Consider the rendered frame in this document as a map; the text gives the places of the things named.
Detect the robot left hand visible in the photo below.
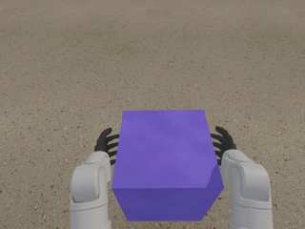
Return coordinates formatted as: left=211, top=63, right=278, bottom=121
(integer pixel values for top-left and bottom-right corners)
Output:
left=94, top=128, right=120, bottom=165

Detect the robot left forearm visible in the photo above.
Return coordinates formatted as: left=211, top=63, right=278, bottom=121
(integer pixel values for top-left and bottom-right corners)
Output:
left=70, top=151, right=112, bottom=229

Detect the robot right forearm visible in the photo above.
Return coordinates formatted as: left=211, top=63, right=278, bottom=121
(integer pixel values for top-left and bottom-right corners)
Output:
left=221, top=149, right=274, bottom=229

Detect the robot right hand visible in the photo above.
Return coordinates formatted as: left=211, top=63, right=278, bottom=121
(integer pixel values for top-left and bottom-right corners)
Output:
left=210, top=126, right=236, bottom=166

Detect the carton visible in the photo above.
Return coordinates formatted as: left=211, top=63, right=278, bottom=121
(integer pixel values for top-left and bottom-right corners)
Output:
left=112, top=110, right=224, bottom=221

